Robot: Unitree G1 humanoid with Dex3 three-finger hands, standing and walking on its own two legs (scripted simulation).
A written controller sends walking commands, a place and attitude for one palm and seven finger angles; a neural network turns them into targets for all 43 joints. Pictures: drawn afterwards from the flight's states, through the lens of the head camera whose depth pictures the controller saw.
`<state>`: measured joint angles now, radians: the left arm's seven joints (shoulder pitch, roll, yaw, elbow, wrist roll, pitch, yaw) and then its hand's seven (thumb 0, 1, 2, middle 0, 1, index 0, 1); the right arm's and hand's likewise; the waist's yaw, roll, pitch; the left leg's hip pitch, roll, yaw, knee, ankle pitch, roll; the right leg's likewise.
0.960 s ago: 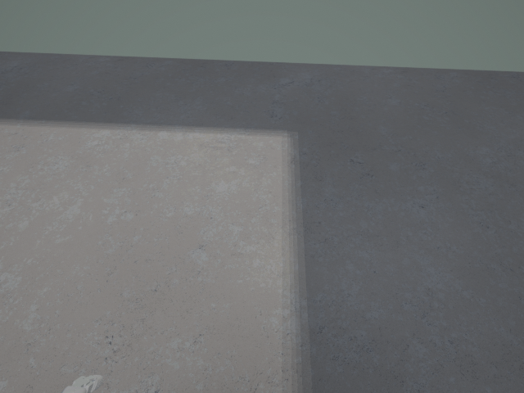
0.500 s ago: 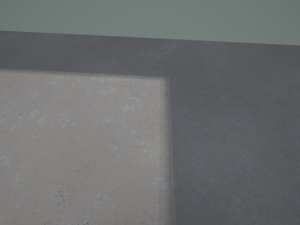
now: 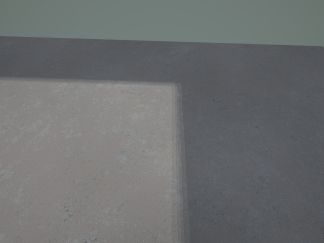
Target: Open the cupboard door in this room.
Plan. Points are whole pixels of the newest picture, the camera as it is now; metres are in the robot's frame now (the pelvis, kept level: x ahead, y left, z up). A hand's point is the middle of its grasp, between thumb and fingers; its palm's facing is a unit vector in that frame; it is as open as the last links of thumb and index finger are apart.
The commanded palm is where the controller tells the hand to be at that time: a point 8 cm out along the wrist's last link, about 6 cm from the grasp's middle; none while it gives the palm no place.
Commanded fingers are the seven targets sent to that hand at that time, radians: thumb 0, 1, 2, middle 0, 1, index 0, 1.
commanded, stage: turn or walk to find it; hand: left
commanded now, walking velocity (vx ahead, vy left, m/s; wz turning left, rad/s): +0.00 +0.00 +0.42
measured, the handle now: out of the picture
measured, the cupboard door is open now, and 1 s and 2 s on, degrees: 0 0 0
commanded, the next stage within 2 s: none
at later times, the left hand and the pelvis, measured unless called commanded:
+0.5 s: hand out of the picture +0.03 +0.21 -0.17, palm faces +0.15 -0.96 -0.25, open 7.4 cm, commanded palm none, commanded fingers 0.00 0.90 0.90 -0.20 -0.30 -0.20 -0.30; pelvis -0.02 +0.00 -0.01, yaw +9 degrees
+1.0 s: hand out of the picture -0.12 +0.19 -0.20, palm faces +0.43 -0.87 -0.24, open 7.4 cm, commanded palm none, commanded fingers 0.00 0.90 0.90 -0.20 -0.30 -0.20 -0.30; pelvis -0.05 +0.00 -0.02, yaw +24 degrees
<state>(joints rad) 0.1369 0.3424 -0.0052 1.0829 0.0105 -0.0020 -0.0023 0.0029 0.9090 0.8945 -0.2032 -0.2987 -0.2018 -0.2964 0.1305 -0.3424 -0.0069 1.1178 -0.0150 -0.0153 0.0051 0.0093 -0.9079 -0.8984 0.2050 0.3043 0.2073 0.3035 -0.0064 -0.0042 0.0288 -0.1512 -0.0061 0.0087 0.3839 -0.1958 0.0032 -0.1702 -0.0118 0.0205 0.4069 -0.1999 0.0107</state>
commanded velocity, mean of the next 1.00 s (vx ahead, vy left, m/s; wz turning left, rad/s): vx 0.00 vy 0.00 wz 0.42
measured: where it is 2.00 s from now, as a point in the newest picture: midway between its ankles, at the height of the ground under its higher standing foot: outside the picture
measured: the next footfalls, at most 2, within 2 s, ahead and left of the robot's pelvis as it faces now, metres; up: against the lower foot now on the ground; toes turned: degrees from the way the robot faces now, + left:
right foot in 0.58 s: +0.02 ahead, -0.13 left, +0.00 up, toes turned +11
left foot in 0.98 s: -0.08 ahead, +0.11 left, +0.00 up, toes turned +27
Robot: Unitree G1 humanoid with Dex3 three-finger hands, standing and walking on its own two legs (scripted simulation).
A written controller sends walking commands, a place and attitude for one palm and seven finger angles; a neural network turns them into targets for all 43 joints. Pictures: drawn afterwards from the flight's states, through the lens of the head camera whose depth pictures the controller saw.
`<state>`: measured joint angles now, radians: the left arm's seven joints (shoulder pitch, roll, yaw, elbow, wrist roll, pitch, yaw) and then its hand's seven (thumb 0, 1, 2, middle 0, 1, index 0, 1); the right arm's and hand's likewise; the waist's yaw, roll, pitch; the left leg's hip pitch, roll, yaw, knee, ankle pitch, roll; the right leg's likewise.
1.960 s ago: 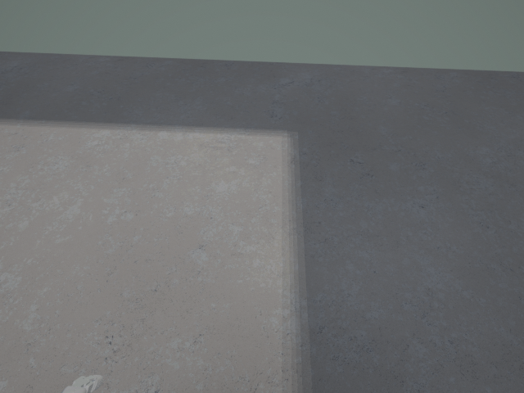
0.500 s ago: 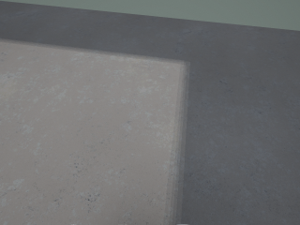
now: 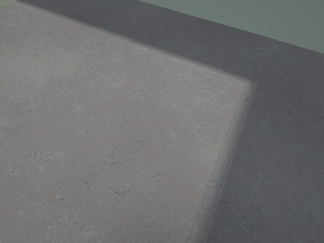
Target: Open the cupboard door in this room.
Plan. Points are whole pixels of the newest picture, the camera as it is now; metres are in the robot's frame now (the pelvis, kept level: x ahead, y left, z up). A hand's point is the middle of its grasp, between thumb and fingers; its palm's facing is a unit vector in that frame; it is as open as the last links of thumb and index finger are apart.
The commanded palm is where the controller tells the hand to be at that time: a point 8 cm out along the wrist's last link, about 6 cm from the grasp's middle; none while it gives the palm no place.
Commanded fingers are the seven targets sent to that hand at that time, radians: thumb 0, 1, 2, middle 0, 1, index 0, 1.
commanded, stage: turn or walk to find it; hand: left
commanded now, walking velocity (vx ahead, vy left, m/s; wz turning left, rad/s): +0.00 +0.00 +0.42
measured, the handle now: out of the picture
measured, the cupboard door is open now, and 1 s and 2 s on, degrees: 0 0 0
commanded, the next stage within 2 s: none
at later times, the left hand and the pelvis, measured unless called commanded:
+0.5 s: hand out of the picture +0.03 +0.19 -0.13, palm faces +0.22 -0.93 -0.28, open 7.4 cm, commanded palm none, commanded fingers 0.00 0.90 0.90 -0.20 -0.30 -0.20 -0.30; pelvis -0.03 -0.03 +0.01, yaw +11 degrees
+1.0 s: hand out of the picture -0.14 +0.22 -0.17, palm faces +0.45 -0.87 -0.23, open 7.4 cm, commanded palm none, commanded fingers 0.00 0.90 0.90 -0.20 -0.30 -0.20 -0.30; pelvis -0.08 +0.02 +0.01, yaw +23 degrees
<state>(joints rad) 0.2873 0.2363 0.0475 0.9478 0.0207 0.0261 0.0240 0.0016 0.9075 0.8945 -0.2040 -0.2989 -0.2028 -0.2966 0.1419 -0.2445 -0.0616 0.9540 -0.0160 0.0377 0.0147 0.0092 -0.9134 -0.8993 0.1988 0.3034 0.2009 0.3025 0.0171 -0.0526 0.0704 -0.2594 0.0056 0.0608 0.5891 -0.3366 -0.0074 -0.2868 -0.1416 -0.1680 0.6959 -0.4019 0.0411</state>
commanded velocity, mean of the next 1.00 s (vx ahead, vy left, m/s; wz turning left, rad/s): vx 0.00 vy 0.00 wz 0.42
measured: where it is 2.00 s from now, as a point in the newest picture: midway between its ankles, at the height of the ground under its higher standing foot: outside the picture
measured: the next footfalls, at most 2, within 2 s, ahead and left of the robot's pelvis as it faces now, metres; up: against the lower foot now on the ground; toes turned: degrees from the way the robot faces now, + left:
right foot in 0.40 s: +0.04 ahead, -0.12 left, +0.00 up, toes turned +5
left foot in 0.86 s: -0.06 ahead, +0.11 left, +0.00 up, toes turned +26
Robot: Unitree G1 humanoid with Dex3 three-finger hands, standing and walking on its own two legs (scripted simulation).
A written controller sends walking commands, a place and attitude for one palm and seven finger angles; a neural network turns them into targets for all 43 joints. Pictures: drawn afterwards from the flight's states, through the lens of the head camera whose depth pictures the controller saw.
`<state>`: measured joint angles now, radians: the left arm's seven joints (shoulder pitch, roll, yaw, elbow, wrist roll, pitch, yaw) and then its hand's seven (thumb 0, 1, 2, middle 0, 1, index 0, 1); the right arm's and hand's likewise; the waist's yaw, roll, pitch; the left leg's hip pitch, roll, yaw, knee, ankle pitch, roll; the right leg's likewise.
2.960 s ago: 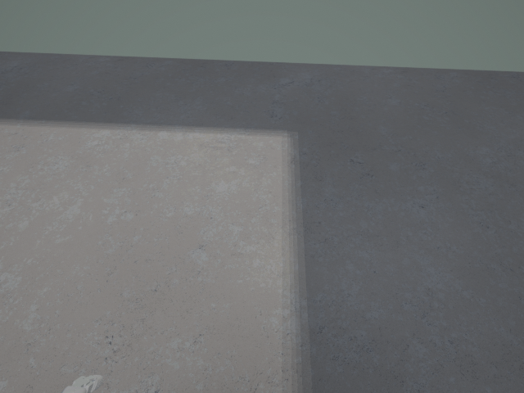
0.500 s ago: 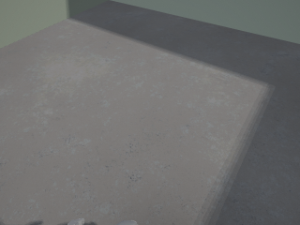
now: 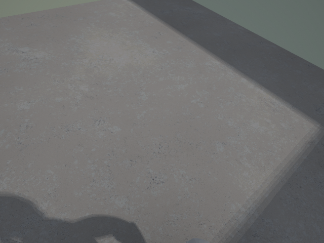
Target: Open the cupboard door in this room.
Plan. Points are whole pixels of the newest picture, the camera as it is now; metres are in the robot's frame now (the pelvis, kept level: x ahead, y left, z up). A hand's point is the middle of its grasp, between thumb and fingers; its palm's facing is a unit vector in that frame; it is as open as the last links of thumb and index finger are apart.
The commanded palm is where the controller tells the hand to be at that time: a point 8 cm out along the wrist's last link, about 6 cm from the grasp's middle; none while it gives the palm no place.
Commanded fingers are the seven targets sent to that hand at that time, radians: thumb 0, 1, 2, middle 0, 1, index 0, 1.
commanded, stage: turn or walk to find it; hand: left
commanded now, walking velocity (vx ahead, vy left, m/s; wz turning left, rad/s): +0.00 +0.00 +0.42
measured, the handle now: out of the picture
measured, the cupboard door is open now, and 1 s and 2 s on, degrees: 0 0 0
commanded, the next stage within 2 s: none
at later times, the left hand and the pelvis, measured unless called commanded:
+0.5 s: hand out of the picture +0.04 +0.17 -0.14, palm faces +0.22 -0.94 -0.27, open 7.4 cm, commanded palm none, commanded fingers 0.00 0.90 0.90 -0.20 -0.30 -0.20 -0.30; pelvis -0.02 -0.03 +0.00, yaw +12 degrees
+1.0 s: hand out of the picture -0.11 +0.23 -0.18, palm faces +0.46 -0.86 -0.24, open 7.4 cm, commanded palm none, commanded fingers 0.00 0.90 0.90 -0.20 -0.30 -0.20 -0.30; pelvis -0.05 +0.02 +0.00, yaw +24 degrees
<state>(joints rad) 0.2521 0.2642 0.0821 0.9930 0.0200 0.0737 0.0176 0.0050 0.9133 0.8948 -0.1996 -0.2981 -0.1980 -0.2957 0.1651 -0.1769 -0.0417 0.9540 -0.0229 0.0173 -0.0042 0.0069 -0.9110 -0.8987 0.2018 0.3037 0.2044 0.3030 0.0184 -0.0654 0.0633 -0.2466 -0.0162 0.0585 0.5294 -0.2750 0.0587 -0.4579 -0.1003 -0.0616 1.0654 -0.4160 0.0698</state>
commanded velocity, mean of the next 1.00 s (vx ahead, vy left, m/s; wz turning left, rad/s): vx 0.00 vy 0.00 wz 0.42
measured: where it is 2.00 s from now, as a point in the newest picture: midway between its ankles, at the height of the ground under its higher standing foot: outside the picture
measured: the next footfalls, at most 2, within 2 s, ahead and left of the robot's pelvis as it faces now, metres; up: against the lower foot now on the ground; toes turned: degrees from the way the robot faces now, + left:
right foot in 0.40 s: +0.02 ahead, -0.14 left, +0.00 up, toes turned +8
left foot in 0.82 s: -0.05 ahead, +0.12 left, +0.00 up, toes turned +26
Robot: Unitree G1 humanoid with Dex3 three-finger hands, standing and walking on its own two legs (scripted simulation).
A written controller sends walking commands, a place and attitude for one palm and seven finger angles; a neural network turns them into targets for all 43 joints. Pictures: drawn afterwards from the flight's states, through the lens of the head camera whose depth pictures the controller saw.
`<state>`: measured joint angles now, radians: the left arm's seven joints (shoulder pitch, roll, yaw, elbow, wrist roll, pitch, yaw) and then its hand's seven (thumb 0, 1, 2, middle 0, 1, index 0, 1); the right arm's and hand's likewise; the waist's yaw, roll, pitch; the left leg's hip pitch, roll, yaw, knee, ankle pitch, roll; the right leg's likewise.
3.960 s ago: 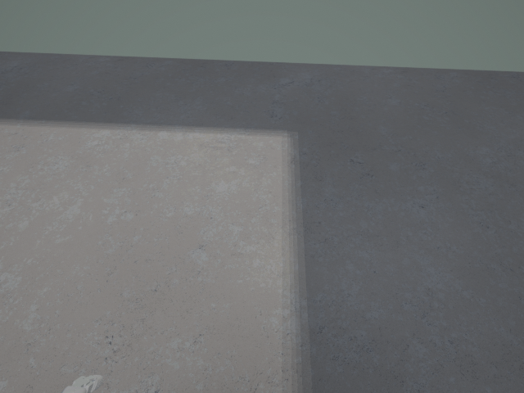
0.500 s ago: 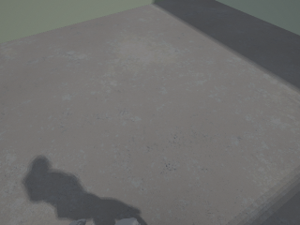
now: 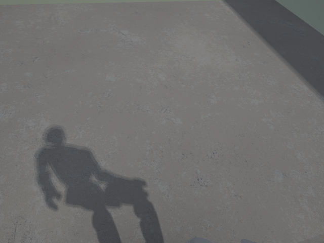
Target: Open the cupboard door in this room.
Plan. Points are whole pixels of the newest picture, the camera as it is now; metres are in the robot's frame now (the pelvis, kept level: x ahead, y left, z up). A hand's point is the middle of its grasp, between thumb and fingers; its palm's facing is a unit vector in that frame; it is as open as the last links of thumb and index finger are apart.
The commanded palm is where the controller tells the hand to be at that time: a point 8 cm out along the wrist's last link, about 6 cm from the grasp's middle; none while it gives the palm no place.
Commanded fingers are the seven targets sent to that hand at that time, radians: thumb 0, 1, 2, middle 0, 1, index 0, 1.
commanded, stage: turn or walk to find it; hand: left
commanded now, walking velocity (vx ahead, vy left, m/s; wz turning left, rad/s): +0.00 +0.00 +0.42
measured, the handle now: out of the picture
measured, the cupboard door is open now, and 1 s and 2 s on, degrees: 0 0 0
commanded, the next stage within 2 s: none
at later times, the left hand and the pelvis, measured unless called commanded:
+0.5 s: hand out of the picture +0.04 +0.16 -0.14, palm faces +0.23 -0.93 -0.27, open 7.4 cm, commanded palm none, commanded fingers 0.00 0.90 0.90 -0.20 -0.30 -0.20 -0.30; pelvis -0.01 -0.04 +0.00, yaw +14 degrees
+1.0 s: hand out of the picture -0.09 +0.23 -0.17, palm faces +0.47 -0.84 -0.25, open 7.4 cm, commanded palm none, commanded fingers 0.00 0.90 0.90 -0.20 -0.30 -0.20 -0.30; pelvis -0.05 +0.00 +0.00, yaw +25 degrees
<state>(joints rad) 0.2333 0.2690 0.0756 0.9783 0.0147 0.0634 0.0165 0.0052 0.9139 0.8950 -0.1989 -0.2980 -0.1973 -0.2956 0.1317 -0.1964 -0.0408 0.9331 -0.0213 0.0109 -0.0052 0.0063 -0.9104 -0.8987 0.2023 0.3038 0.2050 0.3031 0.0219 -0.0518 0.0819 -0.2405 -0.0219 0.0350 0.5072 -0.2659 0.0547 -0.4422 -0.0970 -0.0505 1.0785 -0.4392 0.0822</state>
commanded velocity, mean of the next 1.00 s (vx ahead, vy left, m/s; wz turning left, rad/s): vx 0.00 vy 0.00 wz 0.42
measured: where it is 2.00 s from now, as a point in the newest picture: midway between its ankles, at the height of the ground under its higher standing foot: outside the picture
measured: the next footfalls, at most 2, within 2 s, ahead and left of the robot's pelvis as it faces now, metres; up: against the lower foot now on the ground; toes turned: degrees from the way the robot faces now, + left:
right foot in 0.32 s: +0.04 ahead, -0.14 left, +0.00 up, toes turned +5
left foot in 0.74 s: -0.04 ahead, +0.11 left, +0.00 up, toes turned +25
